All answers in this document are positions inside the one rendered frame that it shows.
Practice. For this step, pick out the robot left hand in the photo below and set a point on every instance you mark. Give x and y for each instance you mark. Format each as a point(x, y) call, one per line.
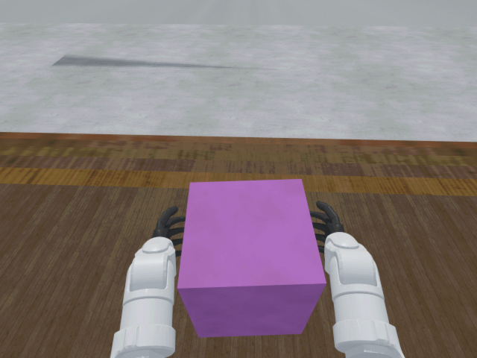
point(165, 222)

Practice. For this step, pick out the left robot forearm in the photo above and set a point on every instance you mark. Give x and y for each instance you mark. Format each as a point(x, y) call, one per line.
point(146, 321)

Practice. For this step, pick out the right robot forearm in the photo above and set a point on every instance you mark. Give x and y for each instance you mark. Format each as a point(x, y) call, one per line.
point(361, 328)

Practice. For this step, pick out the carton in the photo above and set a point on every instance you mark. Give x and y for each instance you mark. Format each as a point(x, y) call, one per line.
point(250, 264)

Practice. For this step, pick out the robot right hand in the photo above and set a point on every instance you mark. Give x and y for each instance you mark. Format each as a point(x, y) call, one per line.
point(331, 219)

